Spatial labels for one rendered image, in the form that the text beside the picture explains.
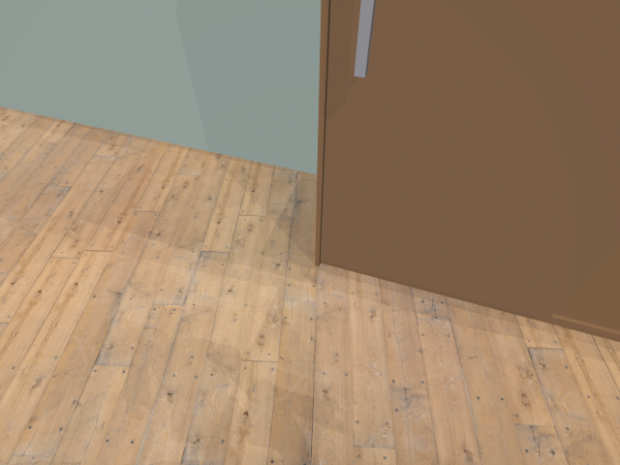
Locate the handle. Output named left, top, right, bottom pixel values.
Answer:
left=354, top=0, right=376, bottom=78

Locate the wardrobe door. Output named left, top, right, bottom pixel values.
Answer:
left=554, top=247, right=620, bottom=330
left=321, top=0, right=620, bottom=320

